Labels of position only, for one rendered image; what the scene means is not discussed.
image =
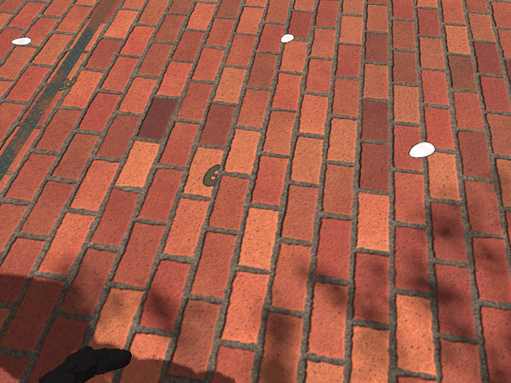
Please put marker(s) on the left robot hand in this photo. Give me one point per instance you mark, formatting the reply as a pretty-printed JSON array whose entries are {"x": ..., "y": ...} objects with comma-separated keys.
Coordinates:
[{"x": 87, "y": 362}]

